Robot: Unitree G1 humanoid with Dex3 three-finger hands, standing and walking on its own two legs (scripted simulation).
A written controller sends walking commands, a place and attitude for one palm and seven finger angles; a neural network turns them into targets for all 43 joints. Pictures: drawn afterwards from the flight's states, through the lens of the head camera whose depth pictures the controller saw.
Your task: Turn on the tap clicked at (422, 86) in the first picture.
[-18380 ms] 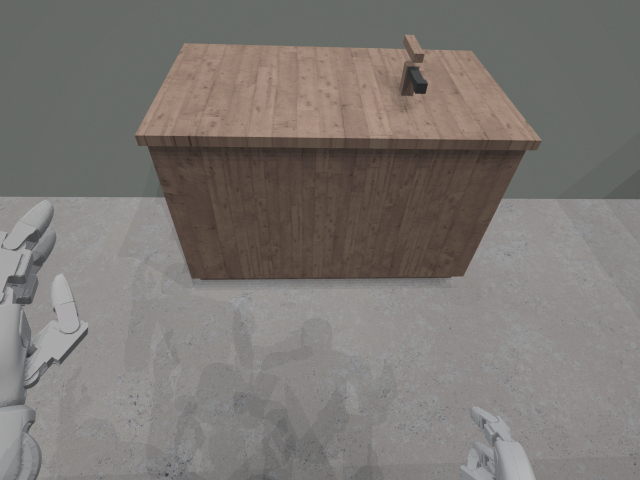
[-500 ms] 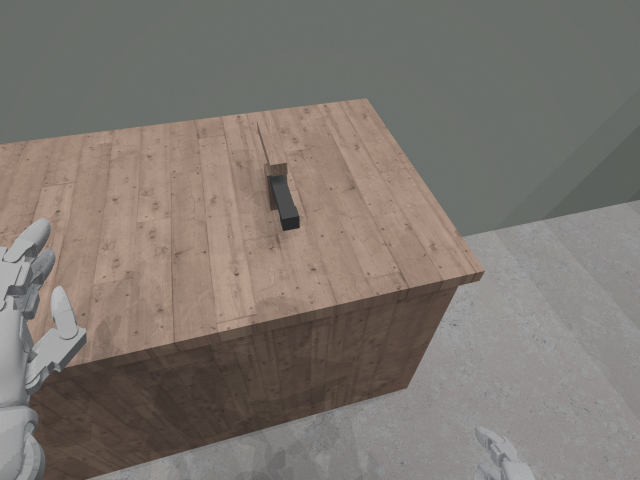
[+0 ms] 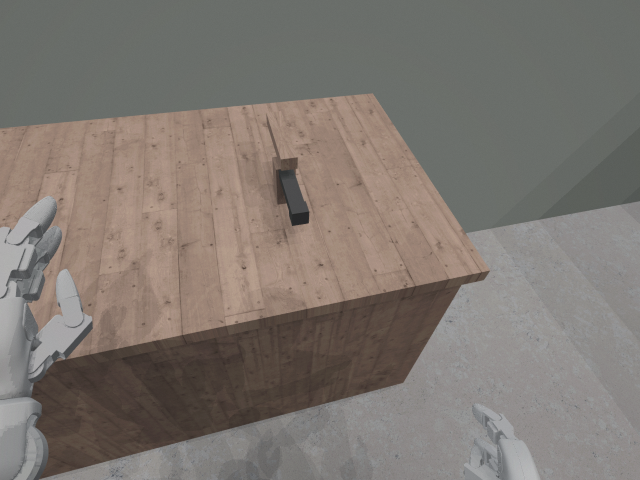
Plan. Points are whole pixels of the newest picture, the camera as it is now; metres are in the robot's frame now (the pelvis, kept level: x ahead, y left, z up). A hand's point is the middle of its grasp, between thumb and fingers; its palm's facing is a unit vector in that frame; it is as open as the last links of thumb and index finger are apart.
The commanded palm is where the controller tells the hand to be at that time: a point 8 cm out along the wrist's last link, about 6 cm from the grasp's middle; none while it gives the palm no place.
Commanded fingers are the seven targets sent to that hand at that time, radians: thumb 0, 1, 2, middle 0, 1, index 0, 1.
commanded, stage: shuffle to correct the standing spot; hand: left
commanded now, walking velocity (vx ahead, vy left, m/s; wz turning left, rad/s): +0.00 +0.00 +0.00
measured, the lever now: (298, 213) +0.50 +0.09 +0.02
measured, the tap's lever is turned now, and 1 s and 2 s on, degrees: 0 0 0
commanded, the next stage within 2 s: none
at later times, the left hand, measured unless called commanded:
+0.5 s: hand (165, 285) +0.26 +0.19 +0.15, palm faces +0.37 -0.87 -0.32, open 7.5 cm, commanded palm +0.19 +0.23 +0.18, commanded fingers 0.00 0.90 0.90 -0.20 -0.30 -0.20 -0.30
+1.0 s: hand (258, 231) +0.32 +0.11 +0.17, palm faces +0.44 -0.83 -0.35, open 7.5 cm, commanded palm +0.27 +0.14 +0.18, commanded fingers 0.00 0.90 0.90 -0.20 -0.30 -0.20 -0.30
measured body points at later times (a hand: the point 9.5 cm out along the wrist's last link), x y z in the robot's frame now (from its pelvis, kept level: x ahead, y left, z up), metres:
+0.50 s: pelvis +0.04 -0.05 -0.01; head +0.05 -0.03 +0.44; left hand +0.23 +0.23 +0.17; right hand +0.19 -0.29 -0.10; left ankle +0.02 +0.09 -0.74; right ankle +0.01 -0.11 -0.74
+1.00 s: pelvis +0.09 -0.13 -0.01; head +0.13 -0.14 +0.44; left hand +0.29 +0.15 +0.19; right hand +0.28 -0.36 -0.10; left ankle +0.18 -0.02 -0.73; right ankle +0.05 -0.13 -0.73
